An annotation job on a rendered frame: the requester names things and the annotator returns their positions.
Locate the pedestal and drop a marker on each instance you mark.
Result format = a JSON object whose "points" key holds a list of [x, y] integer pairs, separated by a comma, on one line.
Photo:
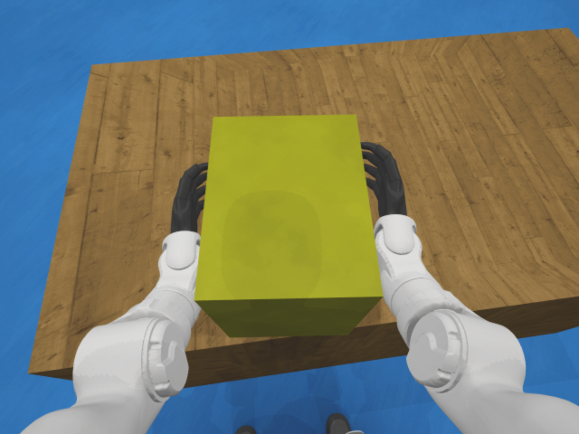
{"points": [[484, 129]]}

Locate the robot right forearm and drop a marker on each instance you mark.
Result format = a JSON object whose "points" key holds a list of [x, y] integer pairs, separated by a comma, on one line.
{"points": [[409, 289]]}

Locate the right robot upper arm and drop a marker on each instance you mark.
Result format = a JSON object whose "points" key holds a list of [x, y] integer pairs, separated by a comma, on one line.
{"points": [[475, 370]]}

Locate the robot left forearm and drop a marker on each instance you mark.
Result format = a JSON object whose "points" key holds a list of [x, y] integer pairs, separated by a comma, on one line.
{"points": [[173, 297]]}

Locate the robot right foot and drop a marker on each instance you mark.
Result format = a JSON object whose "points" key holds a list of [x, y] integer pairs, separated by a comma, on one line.
{"points": [[337, 423]]}

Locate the left robot upper arm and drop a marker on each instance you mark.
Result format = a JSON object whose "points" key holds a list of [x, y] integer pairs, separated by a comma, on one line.
{"points": [[124, 374]]}

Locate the left robot hand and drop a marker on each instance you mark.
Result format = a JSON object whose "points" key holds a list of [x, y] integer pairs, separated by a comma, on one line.
{"points": [[186, 208]]}

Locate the carton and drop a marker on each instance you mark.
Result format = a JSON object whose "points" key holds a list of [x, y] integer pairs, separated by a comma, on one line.
{"points": [[287, 243]]}

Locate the right robot hand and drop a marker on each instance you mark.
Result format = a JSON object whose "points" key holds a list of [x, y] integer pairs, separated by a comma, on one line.
{"points": [[388, 184]]}

